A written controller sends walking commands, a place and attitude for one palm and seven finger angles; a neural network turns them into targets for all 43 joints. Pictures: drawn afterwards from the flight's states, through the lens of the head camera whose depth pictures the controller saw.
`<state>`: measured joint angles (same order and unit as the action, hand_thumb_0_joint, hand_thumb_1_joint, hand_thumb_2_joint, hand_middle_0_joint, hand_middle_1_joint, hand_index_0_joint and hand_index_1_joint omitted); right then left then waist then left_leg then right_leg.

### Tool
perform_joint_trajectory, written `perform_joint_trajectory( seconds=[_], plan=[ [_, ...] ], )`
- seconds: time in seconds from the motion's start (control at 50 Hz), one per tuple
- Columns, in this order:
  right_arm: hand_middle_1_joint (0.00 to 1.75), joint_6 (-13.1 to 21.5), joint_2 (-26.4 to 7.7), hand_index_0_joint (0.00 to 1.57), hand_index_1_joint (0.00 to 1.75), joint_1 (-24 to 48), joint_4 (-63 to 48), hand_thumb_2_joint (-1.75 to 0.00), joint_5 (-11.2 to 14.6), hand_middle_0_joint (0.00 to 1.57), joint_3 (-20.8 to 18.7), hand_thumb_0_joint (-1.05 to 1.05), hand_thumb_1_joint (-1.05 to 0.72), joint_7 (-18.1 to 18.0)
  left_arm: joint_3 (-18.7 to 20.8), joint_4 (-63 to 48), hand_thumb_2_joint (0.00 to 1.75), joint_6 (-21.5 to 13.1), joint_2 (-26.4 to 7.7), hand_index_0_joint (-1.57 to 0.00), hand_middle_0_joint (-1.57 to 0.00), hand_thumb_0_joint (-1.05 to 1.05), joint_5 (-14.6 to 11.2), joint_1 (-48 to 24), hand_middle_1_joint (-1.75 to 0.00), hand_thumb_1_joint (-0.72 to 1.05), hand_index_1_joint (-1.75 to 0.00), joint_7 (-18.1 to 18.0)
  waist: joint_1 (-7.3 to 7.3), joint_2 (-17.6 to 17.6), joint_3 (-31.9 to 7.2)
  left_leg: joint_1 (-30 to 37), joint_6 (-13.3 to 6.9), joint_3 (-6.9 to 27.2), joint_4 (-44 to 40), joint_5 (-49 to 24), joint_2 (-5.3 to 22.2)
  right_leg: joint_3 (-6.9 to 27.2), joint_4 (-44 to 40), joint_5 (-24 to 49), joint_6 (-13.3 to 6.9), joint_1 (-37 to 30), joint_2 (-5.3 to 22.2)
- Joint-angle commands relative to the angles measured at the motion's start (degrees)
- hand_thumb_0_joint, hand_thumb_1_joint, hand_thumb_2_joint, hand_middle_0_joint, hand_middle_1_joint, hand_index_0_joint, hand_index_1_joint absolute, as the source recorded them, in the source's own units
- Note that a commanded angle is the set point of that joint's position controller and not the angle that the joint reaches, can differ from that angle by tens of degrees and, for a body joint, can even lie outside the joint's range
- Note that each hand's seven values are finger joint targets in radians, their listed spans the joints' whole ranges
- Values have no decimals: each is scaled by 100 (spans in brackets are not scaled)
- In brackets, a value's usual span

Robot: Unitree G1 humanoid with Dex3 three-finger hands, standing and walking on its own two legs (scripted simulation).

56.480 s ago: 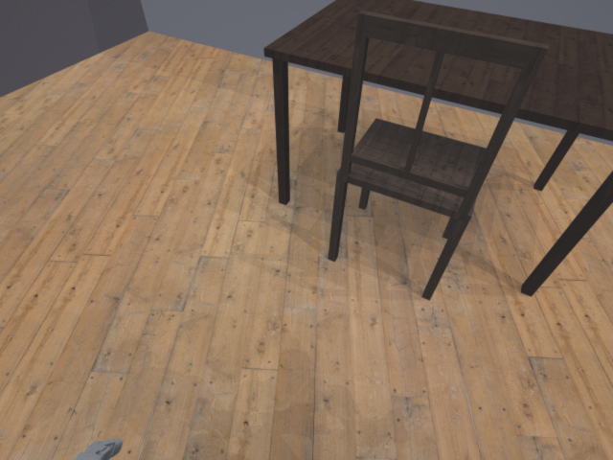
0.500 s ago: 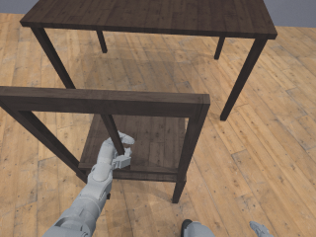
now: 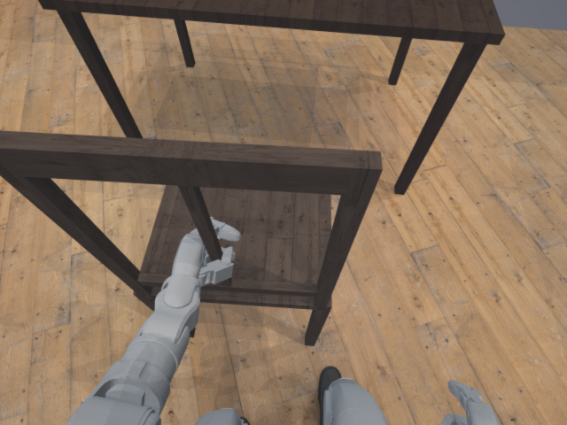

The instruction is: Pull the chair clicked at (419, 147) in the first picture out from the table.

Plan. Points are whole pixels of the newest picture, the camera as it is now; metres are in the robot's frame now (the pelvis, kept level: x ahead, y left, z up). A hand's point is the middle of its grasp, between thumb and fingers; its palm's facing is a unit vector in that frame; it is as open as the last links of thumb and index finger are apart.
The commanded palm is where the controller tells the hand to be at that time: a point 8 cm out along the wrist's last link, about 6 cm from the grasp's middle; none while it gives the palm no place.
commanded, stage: step backward, pulling the chair out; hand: left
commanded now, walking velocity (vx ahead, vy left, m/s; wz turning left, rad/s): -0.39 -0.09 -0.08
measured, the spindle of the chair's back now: (212, 244) +0.37 +0.11 -0.03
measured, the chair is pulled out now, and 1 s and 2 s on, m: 0.47 0.71 0.75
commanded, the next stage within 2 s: stop walking, hand still on the chair in 0.58 s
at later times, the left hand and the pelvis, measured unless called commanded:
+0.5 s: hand (212, 329) +0.25 +0.11 -0.06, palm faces -0.13 -0.98 -0.15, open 4.9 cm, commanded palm +0.23 +0.16 -0.06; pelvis -0.10 +0.03 +0.00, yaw -2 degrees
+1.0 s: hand out of the picture +0.10 +0.12 -0.05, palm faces -0.13 -0.98 -0.17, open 4.9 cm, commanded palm +0.10 +0.18 -0.04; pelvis -0.20 +0.03 +0.01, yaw -6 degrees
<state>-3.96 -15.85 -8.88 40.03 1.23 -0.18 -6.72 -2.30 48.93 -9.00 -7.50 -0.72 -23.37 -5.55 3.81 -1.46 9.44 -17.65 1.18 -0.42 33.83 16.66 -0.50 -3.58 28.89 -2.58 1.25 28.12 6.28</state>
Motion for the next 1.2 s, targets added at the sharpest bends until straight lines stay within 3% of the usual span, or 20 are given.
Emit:
perform_joint_trajectory(
  seconds=[0.0,0.06,0.12,0.16,0.2,0.26,0.3,0.36,0.4,0.44,0.5,0.6,0.68,0.72,0.76,0.8,0.92,1.0,1.1,1.18],
  plan=[
    [30,84,-532,20,30,143,-880,-90,-109,20,-166,0,-90,-68,-62,-1922,90,-477,-533,-50,-50,0,10,-1520,-145,90,-145,12,-314,1663,-2231,-1043,-664,960,-1808,-1025,1626,132,1675,-1207,-86,-2199,-207],
    [30,185,-451,20,30,-176,-645,-90,-117,20,-258,0,-90,13,-113,-1402,90,-490,-368,-50,-50,0,36,-1564,-145,90,-145,-43,-284,973,-1999,-35,-756,947,-891,-3169,1819,313,1359,-1409,-219,-1457,-222],
    [30,363,-538,20,30,-508,-294,-90,-112,20,-342,0,-90,64,-117,-850,90,-674,-461,-50,-50,0,150,-1971,-145,90,-145,-79,-143,484,-2308,1075,-309,597,115,-4160,1474,537,-37,905,-312,-1498,-7],
    [30,344,-511,20,30,-702,-185,-90,-109,20,-322,0,-90,29,-2,-714,90,-845,-823,-50,-50,0,218,-2101,-145,90,-145,-94,15,181,-2958,702,39,31,306,-2995,1000,1042,-140,3708,-418,-2603,478],
    [30,340,-583,20,30,-544,-178,-90,-19,20,-401,0,-90,-62,420,-144,90,-743,-1244,-50,-50,0,124,-1635,-145,90,-145,-110,-166,-958,-3101,-338,202,207,1117,271,454,1605,-102,4998,-763,-3119,1200],
    [30,383,-476,20,30,-57,-333,-90,-43,20,-288,0,-90,18,470,-151,90,-755,-1150,-50,-50,0,200,-1601,-145,90,-145,-39,-376,-643,-2688,-787,124,731,2140,1232,293,1701,-454,3226,-909,-2432,1631],
    [30,344,-496,20,30,-52,-343,-90,-55,20,-207,0,-90,24,520,-289,90,-654,-1160,-50,-50,0,160,-1297,-145,90,-145,-45,-380,-436,-2761,-620,142,673,1424,1042,313,1234,-322,3084,-886,-2674,1397],
    [30,303,-474,20,30,-59,-550,-90,-31,20,-157,0,-90,-23,437,-637,90,-544,-935,-50,-50,0,54,-785,-145,90,-145,-12,-356,-886,-2785,-212,127,307,-75,419,300,1028,-257,2428,-603,-2690,971],
    [30,276,-586,20,30,-149,-569,-90,-26,20,-205,0,-90,-84,243,-952,90,-488,-826,-50,-50,0,-16,-766,-145,90,-145,-14,-246,-781,-2645,375,29,190,-1173,-900,575,693,-36,1619,-323,-2367,612],
    [30,236,-715,20,30,-53,-822,-90,-84,20,-309,0,-90,-59,53,-1476,90,-548,-506,-50,-50,0,-13,-869,-145,90,-145,33,-265,468,-2556,390,-481,938,-1251,-2734,1531,254,768,316,5,-1841,-254],
    [30,246,-368,20,30,86,-846,-90,-226,20,-233,0,-90,89,-66,-1937,90,-597,-368,-50,-50,0,18,-1231,-145,90,-145,102,-298,1927,-2450,142,-883,1165,-1416,-3019,2025,272,2086,-2196,-84,-1409,-419],
    [30,428,-506,20,30,-477,-394,-90,-146,20,-356,0,-90,215,5,-1013,90,-642,-488,-50,-50,0,88,-1439,-145,90,-145,29,-201,1051,-2228,1940,-652,1007,-132,-4854,1949,356,-81,-1275,-209,-899,-363],
    [30,390,-376,20,30,-328,-610,-90,-72,20,-270,0,-90,169,272,-1706,90,-840,-1022,-50,-50,0,162,-1196,-145,90,-145,82,-185,510,-2806,1164,-184,277,133,-3164,1247,673,-547,2034,-285,-2318,189],
    [30,352,-463,20,30,-164,-675,-90,22,20,-279,0,-90,57,746,-1326,90,-657,-1473,-50,-50,0,35,-910,-145,90,-145,0,-211,-682,-3062,381,6,95,320,-1650,837,957,-36,3173,-441,-3133,516],
    [30,351,-305,20,30,136,-813,-90,71,20,-148,0,-90,58,616,-1136,90,-486,-1238,-50,-50,0,-53,-777,-145,90,-145,54,-287,-804,-2611,122,-32,176,305,296,528,1104,-493,1029,-442,-2391,701],
    [30,360,-326,20,30,93,-704,-90,54,20,-96,0,-90,29,615,-1180,90,-384,-1251,-50,-50,0,-80,-764,-145,90,-145,1,-252,-104,-2204,606,-118,164,-163,146,493,1049,-891,-1700,-417,-1535,549],
    [30,396,-315,20,30,-103,-647,-90,-14,20,-49,0,-90,-26,394,-935,90,-309,-951,-50,-50,0,-31,-588,-145,90,-145,11,-213,-207,-1399,741,-275,249,-428,886,395,932,-1193,-3763,-282,-586,136],
    [30,445,-320,20,30,-166,-545,-90,-57,20,-42,0,-90,-68,261,-1143,90,-335,-811,-50,-50,0,-29,-487,-145,90,-145,2,-130,-167,-1083,910,-244,315,-283,727,371,826,-1117,-3611,-417,-111,172],
    [30,598,-313,20,30,40,-749,-90,2,20,12,0,-90,-30,116,-1621,90,-327,-600,-50,-50,0,-135,56,-145,90,-145,32,-303,1131,-1128,-409,-766,1945,-2565,2552,1309,171,885,-2278,-136,-1503,-713],
    [30,613,-322,20,30,-71,-695,-90,-30,20,15,0,-90,85,-4,-1616,90,-258,-489,-50,-50,0,-115,348,-145,90,-145,98,-374,1467,-1250,-636,-763,1427,-2416,2590,1326,50,648,-2052,-202,-2103,-732]
  ],
)
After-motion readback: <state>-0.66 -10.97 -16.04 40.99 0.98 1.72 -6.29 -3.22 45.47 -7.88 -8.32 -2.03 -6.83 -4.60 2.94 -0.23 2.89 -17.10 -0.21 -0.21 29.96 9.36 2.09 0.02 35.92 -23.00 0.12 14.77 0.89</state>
